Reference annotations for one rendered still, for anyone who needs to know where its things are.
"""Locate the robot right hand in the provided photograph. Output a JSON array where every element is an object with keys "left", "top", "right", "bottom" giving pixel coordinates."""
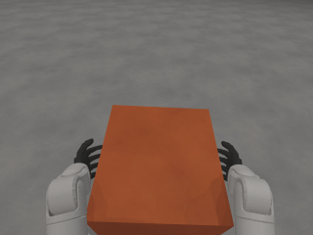
[{"left": 217, "top": 141, "right": 243, "bottom": 182}]

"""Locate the robot right forearm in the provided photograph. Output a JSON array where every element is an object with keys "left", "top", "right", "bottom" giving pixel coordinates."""
[{"left": 227, "top": 164, "right": 276, "bottom": 235}]

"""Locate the robot left forearm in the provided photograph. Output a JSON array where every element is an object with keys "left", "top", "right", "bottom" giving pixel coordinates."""
[{"left": 46, "top": 163, "right": 91, "bottom": 235}]

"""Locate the robot left hand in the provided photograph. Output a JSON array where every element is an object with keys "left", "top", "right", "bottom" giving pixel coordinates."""
[{"left": 73, "top": 138, "right": 103, "bottom": 179}]

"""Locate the carton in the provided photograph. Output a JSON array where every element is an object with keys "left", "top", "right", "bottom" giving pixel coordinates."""
[{"left": 86, "top": 105, "right": 234, "bottom": 235}]

